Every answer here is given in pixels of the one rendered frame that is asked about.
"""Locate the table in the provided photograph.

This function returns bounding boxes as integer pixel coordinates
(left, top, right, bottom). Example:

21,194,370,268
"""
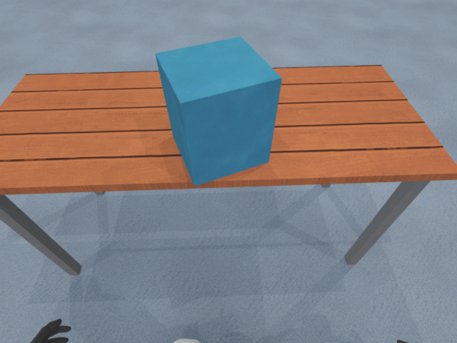
0,65,457,275

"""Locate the robot left hand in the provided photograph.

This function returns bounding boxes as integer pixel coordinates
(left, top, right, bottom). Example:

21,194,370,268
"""
30,319,71,343

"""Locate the carton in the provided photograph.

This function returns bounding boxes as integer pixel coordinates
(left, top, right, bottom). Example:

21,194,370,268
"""
155,36,282,186

